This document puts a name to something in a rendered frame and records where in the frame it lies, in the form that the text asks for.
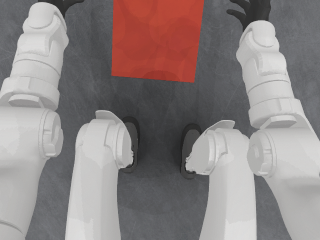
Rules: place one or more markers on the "left robot upper arm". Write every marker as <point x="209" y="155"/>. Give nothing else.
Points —
<point x="29" y="137"/>

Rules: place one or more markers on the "carton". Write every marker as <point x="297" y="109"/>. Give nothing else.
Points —
<point x="156" y="39"/>

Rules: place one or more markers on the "robot right hand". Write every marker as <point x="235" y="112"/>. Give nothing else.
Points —
<point x="255" y="10"/>

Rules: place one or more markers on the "robot left hand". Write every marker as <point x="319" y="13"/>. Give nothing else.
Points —
<point x="62" y="5"/>

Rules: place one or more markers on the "right robot upper arm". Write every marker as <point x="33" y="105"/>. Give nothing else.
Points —
<point x="289" y="161"/>

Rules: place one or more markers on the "robot right forearm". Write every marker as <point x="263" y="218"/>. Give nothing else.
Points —
<point x="267" y="83"/>

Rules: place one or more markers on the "robot left shin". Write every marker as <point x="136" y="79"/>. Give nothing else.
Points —
<point x="105" y="115"/>

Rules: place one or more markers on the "robot left forearm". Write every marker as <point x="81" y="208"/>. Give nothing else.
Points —
<point x="37" y="65"/>

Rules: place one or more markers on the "robot right foot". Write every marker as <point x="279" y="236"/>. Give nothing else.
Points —
<point x="190" y="134"/>

